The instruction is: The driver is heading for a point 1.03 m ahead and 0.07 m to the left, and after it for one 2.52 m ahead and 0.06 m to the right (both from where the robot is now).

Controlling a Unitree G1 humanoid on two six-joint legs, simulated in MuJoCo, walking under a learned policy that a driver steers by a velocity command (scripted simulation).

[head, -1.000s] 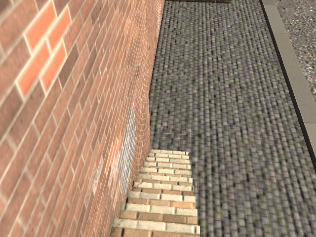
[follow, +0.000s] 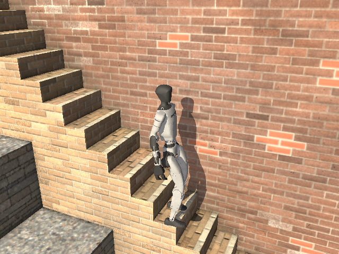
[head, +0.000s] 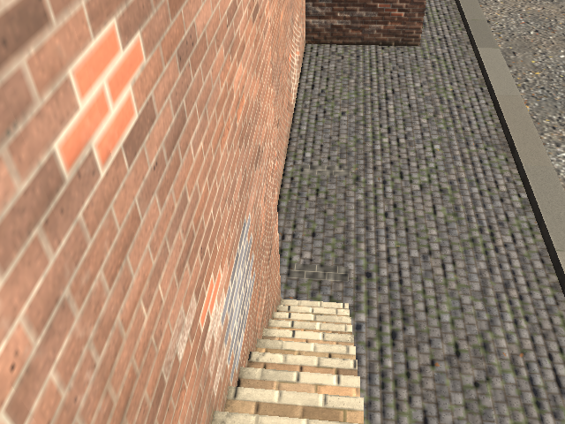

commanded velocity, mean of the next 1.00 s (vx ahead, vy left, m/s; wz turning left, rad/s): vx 0.00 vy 0.00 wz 0.00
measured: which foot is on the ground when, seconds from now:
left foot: down 0.00-1.00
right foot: down 0.00-1.00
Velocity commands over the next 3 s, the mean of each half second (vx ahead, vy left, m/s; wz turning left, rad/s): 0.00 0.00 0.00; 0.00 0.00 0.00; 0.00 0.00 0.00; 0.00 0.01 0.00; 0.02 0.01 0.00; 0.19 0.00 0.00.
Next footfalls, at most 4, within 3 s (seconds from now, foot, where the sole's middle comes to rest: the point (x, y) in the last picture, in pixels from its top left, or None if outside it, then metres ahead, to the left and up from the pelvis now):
2.82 right None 0.05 -0.07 -0.77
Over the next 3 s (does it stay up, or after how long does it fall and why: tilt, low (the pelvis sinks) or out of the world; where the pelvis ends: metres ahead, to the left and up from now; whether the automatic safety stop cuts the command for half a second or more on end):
stays up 0.04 0.06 0.01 its command is cut before an obstacle from the start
